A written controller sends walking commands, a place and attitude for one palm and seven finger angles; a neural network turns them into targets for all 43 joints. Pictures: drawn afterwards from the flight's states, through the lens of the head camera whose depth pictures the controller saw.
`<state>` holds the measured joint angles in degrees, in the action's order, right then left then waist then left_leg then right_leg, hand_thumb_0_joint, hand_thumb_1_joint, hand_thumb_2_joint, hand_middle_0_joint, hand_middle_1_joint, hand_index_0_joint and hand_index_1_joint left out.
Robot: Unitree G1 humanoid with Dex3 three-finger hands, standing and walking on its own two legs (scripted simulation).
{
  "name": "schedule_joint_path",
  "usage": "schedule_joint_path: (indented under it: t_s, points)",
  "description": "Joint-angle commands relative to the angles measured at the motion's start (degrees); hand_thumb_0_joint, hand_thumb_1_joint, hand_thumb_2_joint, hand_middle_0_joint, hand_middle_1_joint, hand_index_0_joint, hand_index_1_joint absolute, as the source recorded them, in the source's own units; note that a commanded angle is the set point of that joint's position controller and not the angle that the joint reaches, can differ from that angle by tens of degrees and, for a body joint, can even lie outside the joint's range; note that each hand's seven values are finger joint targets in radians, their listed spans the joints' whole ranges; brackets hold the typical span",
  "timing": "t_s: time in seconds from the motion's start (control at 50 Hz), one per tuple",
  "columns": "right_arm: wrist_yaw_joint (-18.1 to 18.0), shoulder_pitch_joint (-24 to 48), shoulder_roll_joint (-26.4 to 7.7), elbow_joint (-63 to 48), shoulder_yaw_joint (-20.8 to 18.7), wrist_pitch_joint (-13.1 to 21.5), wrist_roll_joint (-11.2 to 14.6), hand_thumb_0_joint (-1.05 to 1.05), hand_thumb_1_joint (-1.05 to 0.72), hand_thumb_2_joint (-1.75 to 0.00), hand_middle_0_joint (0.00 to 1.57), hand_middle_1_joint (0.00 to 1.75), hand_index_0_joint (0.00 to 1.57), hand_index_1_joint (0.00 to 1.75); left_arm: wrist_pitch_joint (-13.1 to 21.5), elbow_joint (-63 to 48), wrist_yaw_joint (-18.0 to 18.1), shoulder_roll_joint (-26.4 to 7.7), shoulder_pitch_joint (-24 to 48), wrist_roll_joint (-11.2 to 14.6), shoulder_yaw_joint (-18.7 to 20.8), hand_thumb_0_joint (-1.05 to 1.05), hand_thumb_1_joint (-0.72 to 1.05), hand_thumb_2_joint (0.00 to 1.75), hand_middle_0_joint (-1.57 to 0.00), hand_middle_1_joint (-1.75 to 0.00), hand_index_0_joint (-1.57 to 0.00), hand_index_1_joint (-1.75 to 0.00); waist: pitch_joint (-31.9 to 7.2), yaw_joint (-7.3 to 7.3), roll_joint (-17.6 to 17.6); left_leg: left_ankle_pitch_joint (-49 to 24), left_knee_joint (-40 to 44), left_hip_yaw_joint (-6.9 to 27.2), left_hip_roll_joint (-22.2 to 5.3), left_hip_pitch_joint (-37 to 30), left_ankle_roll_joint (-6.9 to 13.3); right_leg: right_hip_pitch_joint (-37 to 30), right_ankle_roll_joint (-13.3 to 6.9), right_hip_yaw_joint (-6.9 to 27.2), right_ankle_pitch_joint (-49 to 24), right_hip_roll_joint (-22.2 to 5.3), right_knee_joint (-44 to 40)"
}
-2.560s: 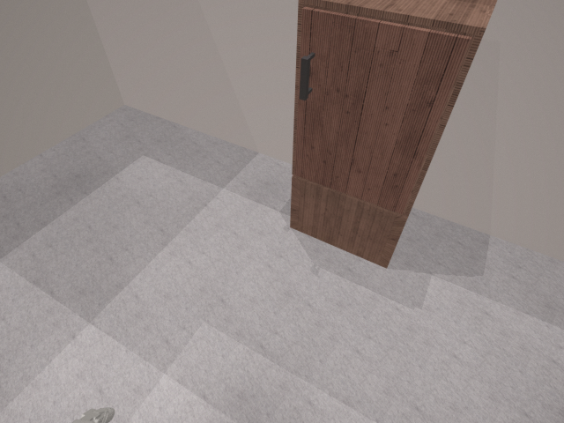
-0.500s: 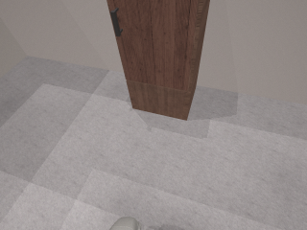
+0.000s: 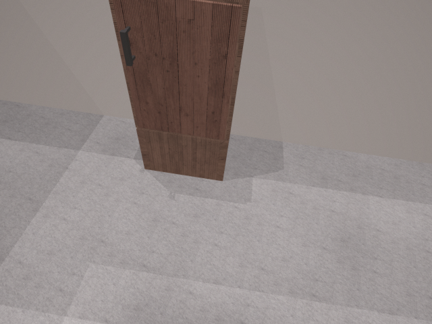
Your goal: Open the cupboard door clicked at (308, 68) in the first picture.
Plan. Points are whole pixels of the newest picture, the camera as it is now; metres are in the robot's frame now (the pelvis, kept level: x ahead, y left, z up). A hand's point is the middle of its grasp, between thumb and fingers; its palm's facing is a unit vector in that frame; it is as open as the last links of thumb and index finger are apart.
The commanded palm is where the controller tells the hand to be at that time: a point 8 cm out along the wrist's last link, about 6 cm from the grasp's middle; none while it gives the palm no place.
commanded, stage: take the last steps up to it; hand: left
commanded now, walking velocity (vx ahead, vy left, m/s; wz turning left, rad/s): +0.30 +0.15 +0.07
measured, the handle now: (128, 46) +0.98 +0.39 +0.01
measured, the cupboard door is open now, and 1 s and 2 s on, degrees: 0 0 0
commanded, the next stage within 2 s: come to a stop and stand still in 1.20 s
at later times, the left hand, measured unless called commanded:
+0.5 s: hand out of the picture +0.14 +0.21 -0.16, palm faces +0.09 -0.97 -0.21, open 7.2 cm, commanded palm none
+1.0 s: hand (73, 254) +0.28 +0.36 -0.17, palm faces +0.10 -0.97 -0.21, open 7.3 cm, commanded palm none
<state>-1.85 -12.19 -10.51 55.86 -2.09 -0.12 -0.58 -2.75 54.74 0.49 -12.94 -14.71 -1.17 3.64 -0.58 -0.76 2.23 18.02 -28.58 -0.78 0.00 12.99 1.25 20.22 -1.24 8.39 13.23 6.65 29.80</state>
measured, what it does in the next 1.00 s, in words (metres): walks ahead: right foot, then left foot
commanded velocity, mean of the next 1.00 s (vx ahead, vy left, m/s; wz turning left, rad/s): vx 0.30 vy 0.14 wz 0.05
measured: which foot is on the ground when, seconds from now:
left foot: down 0.00-0.38, up 0.40-0.74, down 0.76-1.00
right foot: up 0.00-0.36, down 0.38-0.76, up 0.78-1.00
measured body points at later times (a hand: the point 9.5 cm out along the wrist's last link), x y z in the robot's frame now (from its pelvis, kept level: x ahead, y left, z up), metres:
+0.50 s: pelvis +0.08 +0.03 +0.00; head +0.08 +0.02 +0.45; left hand +0.13 +0.26 -0.14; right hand -0.01 -0.19 -0.16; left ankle +0.03 +0.12 -0.68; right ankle +0.06 -0.10 -0.74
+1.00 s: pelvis +0.26 +0.16 +0.00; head +0.27 +0.17 +0.45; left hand +0.28 +0.41 -0.15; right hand +0.30 -0.07 -0.15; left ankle +0.27 +0.24 -0.74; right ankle +0.27 +0.05 -0.65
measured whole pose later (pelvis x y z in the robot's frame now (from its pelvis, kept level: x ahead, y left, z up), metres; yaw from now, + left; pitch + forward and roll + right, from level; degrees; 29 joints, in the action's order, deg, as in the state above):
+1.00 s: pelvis +0.26 +0.16 +0.00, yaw +2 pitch -1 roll +1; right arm -0.8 -16.0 -8.6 59.3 -2.2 3.7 -1.4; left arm 0.5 59.9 -0.3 -11.4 -14.6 -1.8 4.2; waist 1.3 -0.6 2.1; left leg 13.5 -26.0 -12.1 0.3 12.3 4.2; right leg 31.9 0.0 -5.6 17.8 -6.7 67.8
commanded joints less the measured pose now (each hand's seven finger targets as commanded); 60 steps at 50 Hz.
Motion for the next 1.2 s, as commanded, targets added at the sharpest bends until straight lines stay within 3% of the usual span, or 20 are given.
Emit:
schedule_joint_path:
  t_s: [0.0,0.08,0.22,0.26,0.32,0.34,0.36,0.38,0.42,0.46,0.52,0.68,0.72,0.74,0.76,0.78,0.86,0.96,1.08,1.18]
  points:
    - [-0.35,-1.86,-9.71,-2.77,-0.88,1.07,-0.84,0.0,-0.9,-0.9,0.2,0.3,0.2,0.3,1.23,-2.87,-0.02,-5.18,0.38,-1.02,1.54,0.0,0.9,0.9,-0.2,-0.3,-0.2,-0.3,4.7,0.21,-13.94,11.55,21.69,20.61,-17.91,2.74,7.43,8.87,2.55,-3.13,11.06,-3.92,23.65]
    - [0.23,-5.4,-8.59,-0.76,-0.66,1.68,-0.78,0.0,-0.9,-0.9,0.2,0.3,0.2,0.3,2.06,-1.1,-1.13,-2.84,-1.15,-0.97,0.31,0.0,0.9,0.9,-0.2,-0.3,-0.2,-0.3,5.67,-0.01,-9.27,6.9,19.21,11.4,-11.8,-2.38,7.61,12.86,1.74,-8.36,7.26,-6.38,28.9]
    - [0.14,-16.22,-6.71,4.14,-0.55,2.49,-1.03,0.0,-0.9,-0.9,0.2,0.3,0.2,0.3,3.49,-3.37,-1.23,-0.49,7.5,-0.71,-1.08,0.0,0.9,0.9,-0.2,-0.3,-0.2,-0.3,6.55,4.06,-9.24,-8.08,15.87,12.85,-13.22,-10.05,11.24,10.78,1.99,-13.46,11.45,-9.64,12.37]
    - [0.12,-16.63,-6.43,4.86,-0.37,2.56,-1.05,0.0,-0.9,-0.9,0.2,0.3,0.2,0.3,3.69,-2.86,-1.02,0.34,6.52,-0.58,-1.07,0.0,0.9,0.9,-0.2,-0.3,-0.2,-0.3,5.77,3.18,-8.94,-12.65,14.23,12.07,-12.83,-7.95,11.0,5.73,1.7,-14.29,10.35,-9.27,8.47]
    - [0.38,-14.34,-5.69,5.24,-0.18,2.7,-0.42,0.0,-0.9,-0.9,0.2,0.3,0.2,0.3,4.43,0.63,-0.65,-0.78,-2.1,-0.53,-0.11,0.0,0.9,0.9,-0.2,-0.3,-0.2,-0.3,1.8,-1.66,-4.63,-10.94,4.95,6.74,-8.41,2.82,7.17,-15.0,0.93,-14.5,0.44,-9.38,-4.35]
    - [0.8,-13.9,-3.99,4.68,0.04,3.14,0.1,0.0,-0.9,-0.9,0.2,0.3,0.2,0.3,5.12,2.74,-0.13,-4.03,-8.55,-0.84,0.64,0.0,0.9,0.9,-0.2,-0.3,-0.2,-0.3,-1.73,-4.3,1.58,-5.14,-3.41,2.67,-5.19,12.12,4.47,-28.23,-1.2,-6.48,3.04,-17.18,-7.98]
    - [1.08,-13.22,-1.72,2.9,0.29,3.47,0.23,0.0,-0.9,-0.9,0.2,0.3,0.2,0.3,5.69,4.77,0.55,-9.64,-15.39,-0.96,2.02,0.0,0.9,0.9,-0.2,-0.3,-0.2,-0.3,-3.92,-6.4,14.47,9.03,-17.63,-2.98,0.12,23.93,1.21,-37.56,-6.71,12.36,8.54,-32.6,-14.27]
    - [1.2,-10.11,-5.2,1.38,-0.57,3.03,-0.97,0.0,-0.9,-0.9,0.2,0.3,0.2,0.3,5.51,5.44,0.83,-10.98,-17.47,-0.02,2.38,0.0,0.9,0.9,-0.2,-0.3,-0.2,-0.3,-1.99,-6.75,10.72,14.12,-27.06,-0.4,-1.36,27.89,0.24,-33.21,-9.87,19.45,11.19,-37.4,-18.79]
    - [2.07,-7.52,-4.58,1.96,-1.29,1.94,-1.19,0.0,-0.9,-0.9,0.2,0.3,0.2,0.3,5.64,4.74,1.26,-7.57,-10.92,0.16,2.07,0.0,0.9,0.9,-0.2,-0.3,-0.2,-0.3,5.85,-4.37,7.75,6.97,-33.72,1.18,-5.4,28.11,-0.1,-20.74,-8.8,13.37,20.15,-34.2,-21.59]
    - [2.77,-7.82,-2.14,2.56,-1.21,0.96,-1.36,0.0,-0.9,-0.9,0.2,0.3,0.2,0.3,5.99,4.36,1.41,-3.44,-7.6,-0.37,0.85,0.0,0.9,0.9,-0.2,-0.3,-0.2,-0.3,10.96,-1.58,4.29,1.87,-33.66,1.09,-7.52,26.15,-1.35,-11.68,-6.5,3.96,12.82,-31.01,-22.01]
    - [3.67,-9.26,0.53,2.58,-1.38,-0.01,-1.06,0.0,-0.9,-0.9,0.2,0.3,0.2,0.3,6.75,4.65,1.13,-2.93,-6.77,-0.74,0.63,0.0,0.9,0.9,-0.2,-0.3,-0.2,-0.3,10.57,0.57,4.88,-3.5,-29.95,-2.63,-7.17,22.08,-2.86,-8.11,-4.05,-7.55,3.12,-26.58,-21.86]
    - [5.37,-5.44,-2.05,-1.14,-1.88,1.49,-0.46,0.0,-0.9,-0.9,0.2,0.3,0.2,0.3,6.64,5.15,0.75,-8.42,-5.06,-1.33,2.01,0.0,0.9,0.9,-0.2,-0.3,-0.2,-0.3,8.73,1.73,7.55,-5.33,-9.93,-8.0,-5.68,7.71,-2.18,-5.07,-1.83,-14.93,3.15,-25.09,-14.66]
    - [4.48,-16.45,-6.55,1.97,-2.84,2.39,-1.08,0.0,-0.9,-0.9,0.2,0.3,0.2,0.3,6.11,5.62,0.54,-6.77,-6.45,-1.12,1.71,0.0,0.9,0.9,-0.2,-0.3,-0.2,-0.3,1.53,6.38,-2.41,-4.62,-3.23,-8.23,-3.23,-9.01,-1.44,-3.4,-0.21,-19.09,-4.22,-21.01,4.91]
    - [3.43,-24.3,-14.26,3.72,-4.69,2.99,-2.13,0.0,-0.9,-0.9,0.2,0.3,0.2,0.3,5.57,5.15,0.08,-3.33,-9.31,-0.15,1.32,0.0,0.9,0.9,-0.2,-0.3,-0.2,-0.3,-5.35,8.42,-20.84,-4.67,2.17,6.03,-13.31,-18.58,1.15,4.42,1.9,-22.15,10.17,-12.9,24.72]
    - [2.26,-27.09,-17.57,4.81,-4.98,2.97,-1.25,0.0,-0.9,-0.9,0.2,0.3,0.2,0.3,5.33,2.74,-0.09,-0.71,-7.72,0.21,0.78,0.0,0.9,0.9,-0.2,-0.3,-0.2,-0.3,-8.17,8.72,-29.83,-5.45,11.72,22.9,-22.22,-21.24,4.81,14.47,2.11,-16.75,24.83,-7.58,41.03]
    - [1.73,-22.65,-16.77,4.35,-4.37,2.42,-0.82,0.0,-0.9,-0.9,0.2,0.3,0.2,0.3,5.44,1.86,0.1,-1.05,-4.81,0.2,0.82,0.0,0.9,0.9,-0.2,-0.3,-0.2,-0.3,-6.42,7.56,-24.29,-0.13,14.35,22.85,-23.28,-17.38,6.59,16.7,0.2,-10.83,21.86,-10.56,47.86]
    - [0.85,-9.31,-6.24,1.66,-1.33,4.14,-1.12,0.0,-0.9,-0.9,0.2,0.3,0.2,0.3,5.25,4.22,-0.94,-0.38,-2.63,-0.49,0.89,0.0,0.9,0.9,-0.2,-0.3,-0.2,-0.3,1.05,2.44,-8.07,-10.95,13.47,8.11,-17.28,-3.08,5.81,14.76,0.54,-10.12,6.09,-15.97,45.74]
    - [0.76,-6.6,-4.66,2.45,-1.35,4.55,-0.65,0.0,-0.9,-0.9,0.2,0.3,0.2,0.3,2.95,3.64,-0.8,1.33,-4.66,-0.65,0.63,0.0,0.9,0.9,-0.2,-0.3,-0.2,-0.3,4.07,-0.82,-6.05,-7.6,19.7,2.91,-16.25,0.37,8.9,13.27,1.79,-10.75,1.77,-15.88,34.89]
    - [0.97,-9.91,-4.81,4.64,-1.66,4.32,-0.91,0.0,-0.9,-0.9,0.2,0.3,0.2,0.3,3.11,-0.14,-0.79,1.79,2.95,-0.65,0.37,0.0,0.9,0.9,-0.2,-0.3,-0.2,-0.3,7.35,0.68,-2.67,-9.45,19.84,1.01,-16.32,-4.07,10.49,11.52,1.62,-12.32,0.65,-14.95,16.8]
    - [0.79,-12.58,-4.25,6.72,-1.32,3.67,-1.06,0.0,-0.9,-0.9,0.2,0.3,0.2,0.3,4.37,-0.41,-0.26,2.55,2.5,-0.85,0.15,0.0,0.9,0.9,-0.2,-0.3,-0.2,-0.3,5.58,0.53,-2.61,-25.78,9.41,-2.84,-14.88,-8.62,8.21,3.14,0.25,-16.02,0.49,-10.65,5.57]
